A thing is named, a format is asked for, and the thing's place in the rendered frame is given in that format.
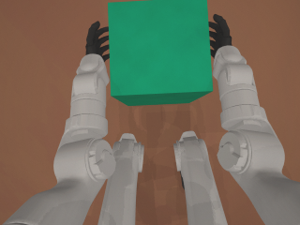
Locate right robot shin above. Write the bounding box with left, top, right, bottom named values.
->
left=179, top=130, right=208, bottom=176

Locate carton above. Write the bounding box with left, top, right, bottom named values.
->
left=108, top=0, right=213, bottom=106

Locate robot right hand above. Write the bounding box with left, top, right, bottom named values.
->
left=208, top=14, right=232, bottom=59

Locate robot left hand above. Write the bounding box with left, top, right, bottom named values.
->
left=85, top=21, right=110, bottom=62

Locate right robot forearm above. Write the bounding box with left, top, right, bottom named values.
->
left=212, top=45, right=285, bottom=157

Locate left robot upper arm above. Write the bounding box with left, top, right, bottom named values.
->
left=2, top=137, right=116, bottom=225

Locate left robot forearm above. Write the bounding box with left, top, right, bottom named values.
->
left=53, top=53, right=110, bottom=167

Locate right robot upper arm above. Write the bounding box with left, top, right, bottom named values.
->
left=217, top=128, right=300, bottom=225

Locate left robot thigh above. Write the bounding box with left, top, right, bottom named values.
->
left=97, top=138, right=144, bottom=225

